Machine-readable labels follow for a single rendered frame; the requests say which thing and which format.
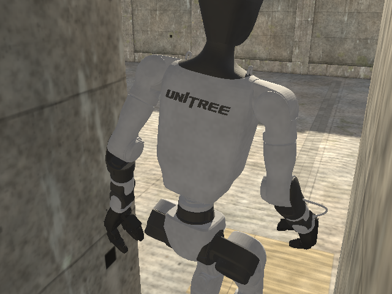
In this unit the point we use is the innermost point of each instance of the robot torso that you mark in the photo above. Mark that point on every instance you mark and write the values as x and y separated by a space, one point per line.
206 128

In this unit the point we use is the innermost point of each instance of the robot right hand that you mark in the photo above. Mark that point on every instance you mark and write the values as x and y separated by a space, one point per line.
306 241

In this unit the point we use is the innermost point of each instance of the robot left hand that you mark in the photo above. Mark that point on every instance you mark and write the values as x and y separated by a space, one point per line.
129 222

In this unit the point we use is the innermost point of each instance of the left robot forearm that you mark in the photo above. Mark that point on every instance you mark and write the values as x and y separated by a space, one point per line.
122 182

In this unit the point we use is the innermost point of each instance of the robot right upper arm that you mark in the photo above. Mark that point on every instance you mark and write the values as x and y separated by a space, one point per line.
276 107

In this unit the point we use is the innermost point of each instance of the robot left upper arm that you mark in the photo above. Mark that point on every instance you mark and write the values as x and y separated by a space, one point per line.
125 142

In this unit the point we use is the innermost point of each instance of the right robot forearm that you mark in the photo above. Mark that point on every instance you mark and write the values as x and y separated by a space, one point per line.
298 216

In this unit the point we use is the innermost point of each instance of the robot head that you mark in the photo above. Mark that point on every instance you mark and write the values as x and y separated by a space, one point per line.
227 23

